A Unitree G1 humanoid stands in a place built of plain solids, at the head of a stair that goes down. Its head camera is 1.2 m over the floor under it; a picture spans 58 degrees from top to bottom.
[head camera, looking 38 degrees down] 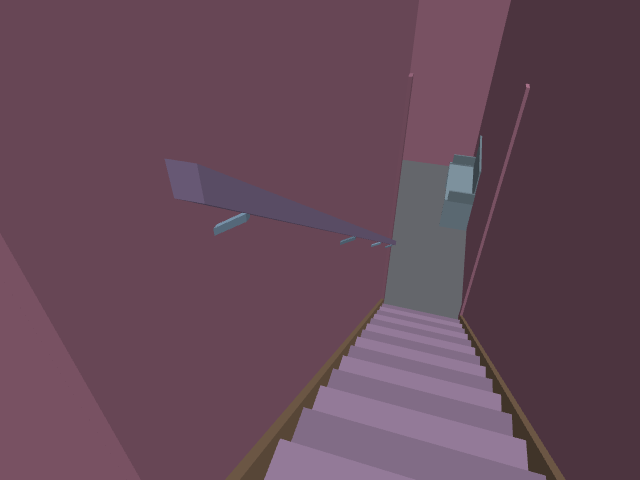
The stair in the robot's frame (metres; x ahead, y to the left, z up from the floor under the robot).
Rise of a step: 0.18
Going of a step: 0.23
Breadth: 0.88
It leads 17 degrees to the right of straight ahead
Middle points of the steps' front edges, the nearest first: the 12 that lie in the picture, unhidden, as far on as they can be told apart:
0.80 -0.36 -0.36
1.02 -0.42 -0.54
1.24 -0.49 -0.72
1.45 -0.56 -0.89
1.67 -0.62 -1.07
1.89 -0.69 -1.25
2.11 -0.75 -1.43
2.32 -0.82 -1.61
2.54 -0.89 -1.79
2.76 -0.95 -1.97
2.97 -1.02 -2.15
3.19 -1.09 -2.32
